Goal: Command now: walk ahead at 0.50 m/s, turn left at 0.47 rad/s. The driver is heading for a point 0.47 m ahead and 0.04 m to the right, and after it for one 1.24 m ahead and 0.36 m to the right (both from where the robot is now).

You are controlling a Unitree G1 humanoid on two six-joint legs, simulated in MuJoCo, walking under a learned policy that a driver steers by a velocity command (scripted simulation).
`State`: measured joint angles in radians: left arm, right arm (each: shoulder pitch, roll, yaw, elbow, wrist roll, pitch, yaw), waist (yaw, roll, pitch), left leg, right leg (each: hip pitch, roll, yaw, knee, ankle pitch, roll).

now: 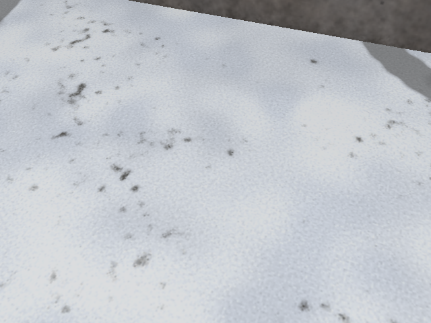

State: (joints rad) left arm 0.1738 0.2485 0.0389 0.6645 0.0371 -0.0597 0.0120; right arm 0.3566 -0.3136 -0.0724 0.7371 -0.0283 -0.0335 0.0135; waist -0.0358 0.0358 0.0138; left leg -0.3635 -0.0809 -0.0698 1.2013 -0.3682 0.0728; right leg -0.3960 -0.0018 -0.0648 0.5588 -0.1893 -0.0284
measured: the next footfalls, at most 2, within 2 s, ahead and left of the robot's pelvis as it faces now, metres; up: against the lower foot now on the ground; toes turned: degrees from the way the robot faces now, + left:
left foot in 0.38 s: +0.32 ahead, +0.13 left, +0.00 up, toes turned +8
right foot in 0.84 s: +0.53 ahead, -0.05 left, +0.00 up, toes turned -6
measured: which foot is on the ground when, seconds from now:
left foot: up 0.00-0.36, down 0.38-0.84, up 0.86-1.00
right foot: down 0.00-0.38, up 0.40-0.82, down 0.84-1.00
